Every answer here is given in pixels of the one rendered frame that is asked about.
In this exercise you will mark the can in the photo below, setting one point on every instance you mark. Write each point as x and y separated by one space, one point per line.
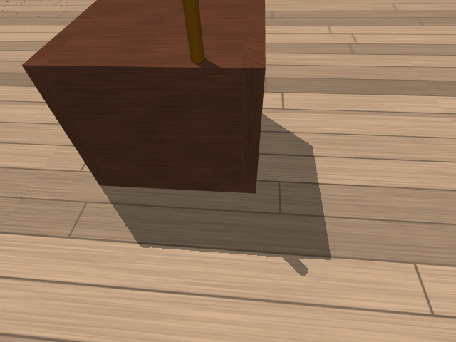
194 30

